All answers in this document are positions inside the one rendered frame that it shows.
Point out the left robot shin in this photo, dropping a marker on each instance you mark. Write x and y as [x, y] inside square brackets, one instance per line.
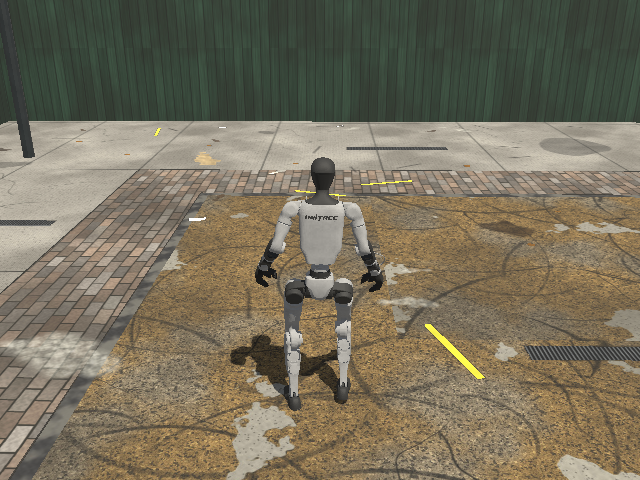
[292, 362]

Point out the robot right upper arm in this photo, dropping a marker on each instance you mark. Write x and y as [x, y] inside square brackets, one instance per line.
[353, 212]

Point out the robot left forearm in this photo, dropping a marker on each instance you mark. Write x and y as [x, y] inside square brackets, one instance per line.
[268, 258]

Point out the robot right forearm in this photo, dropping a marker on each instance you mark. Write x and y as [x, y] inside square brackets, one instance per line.
[371, 262]

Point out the left robot foot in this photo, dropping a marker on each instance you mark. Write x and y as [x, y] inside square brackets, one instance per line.
[294, 402]

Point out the right robot hand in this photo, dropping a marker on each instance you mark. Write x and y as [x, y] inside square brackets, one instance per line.
[378, 279]

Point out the left robot hand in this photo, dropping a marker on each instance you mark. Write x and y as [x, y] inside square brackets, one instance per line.
[259, 274]

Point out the robot left upper arm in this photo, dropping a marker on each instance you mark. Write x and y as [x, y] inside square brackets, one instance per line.
[290, 209]

